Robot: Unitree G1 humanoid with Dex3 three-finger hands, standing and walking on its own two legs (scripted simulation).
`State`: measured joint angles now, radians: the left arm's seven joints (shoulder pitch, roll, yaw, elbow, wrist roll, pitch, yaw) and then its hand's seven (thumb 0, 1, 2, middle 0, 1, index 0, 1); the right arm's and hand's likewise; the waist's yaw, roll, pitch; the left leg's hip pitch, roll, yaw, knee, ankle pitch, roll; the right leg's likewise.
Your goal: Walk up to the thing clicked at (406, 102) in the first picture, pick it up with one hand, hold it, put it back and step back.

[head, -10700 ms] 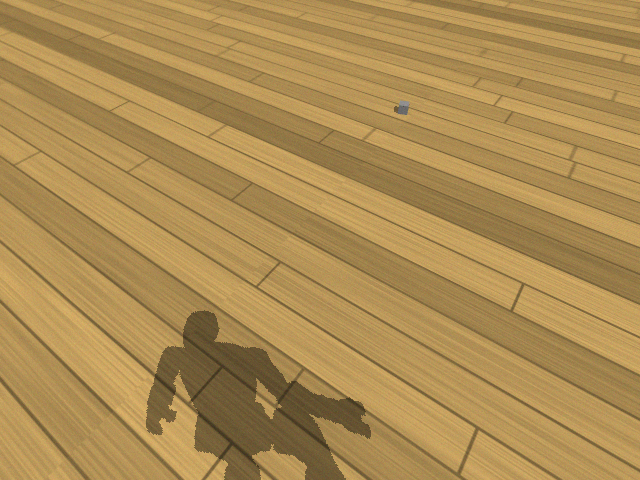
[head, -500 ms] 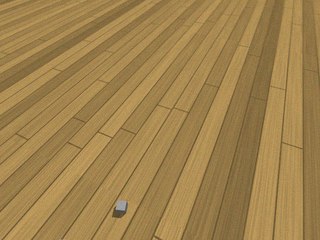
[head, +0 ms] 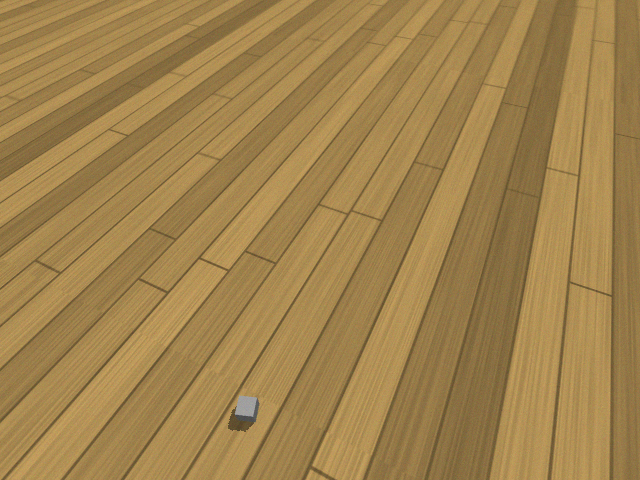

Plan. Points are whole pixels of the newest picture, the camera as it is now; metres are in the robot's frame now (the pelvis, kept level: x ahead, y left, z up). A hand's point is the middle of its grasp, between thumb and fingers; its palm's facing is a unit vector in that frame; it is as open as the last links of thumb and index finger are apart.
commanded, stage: stand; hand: left
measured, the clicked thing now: (247, 408) +0.44 +0.26 -0.75
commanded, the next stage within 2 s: rise first in 1.94 s
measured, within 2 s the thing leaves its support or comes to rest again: neither
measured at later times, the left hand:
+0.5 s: hand out of the picture +0.09 +0.25 -0.15, palm faces -0.01 -0.94 -0.35, open 7.4 cm
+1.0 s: hand out of the picture +0.08 +0.25 -0.15, palm faces -0.01 -0.94 -0.35, open 7.4 cm
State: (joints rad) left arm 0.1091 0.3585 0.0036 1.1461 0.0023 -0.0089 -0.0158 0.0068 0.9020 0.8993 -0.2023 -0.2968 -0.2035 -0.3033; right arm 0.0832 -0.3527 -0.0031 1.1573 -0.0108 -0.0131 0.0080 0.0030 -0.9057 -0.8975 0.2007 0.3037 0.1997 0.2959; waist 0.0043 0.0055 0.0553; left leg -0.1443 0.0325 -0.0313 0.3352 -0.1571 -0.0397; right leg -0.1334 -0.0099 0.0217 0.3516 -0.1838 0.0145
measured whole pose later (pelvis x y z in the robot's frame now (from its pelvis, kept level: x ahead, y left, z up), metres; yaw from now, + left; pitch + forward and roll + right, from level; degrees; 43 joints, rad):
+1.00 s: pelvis +0.01 +0.00 +0.00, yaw +0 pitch -2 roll +0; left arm 0.11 0.36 0.00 1.13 0.00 -0.01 -0.01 0.01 0.90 0.90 -0.20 -0.30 -0.20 -0.30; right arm 0.10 -0.36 0.00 1.15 -0.01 -0.01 0.00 0.00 -0.91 -0.90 0.20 0.30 0.20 0.30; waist 0.00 0.01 0.05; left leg -0.12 0.04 -0.04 0.32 -0.17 -0.04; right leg -0.11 -0.01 0.02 0.34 -0.20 0.01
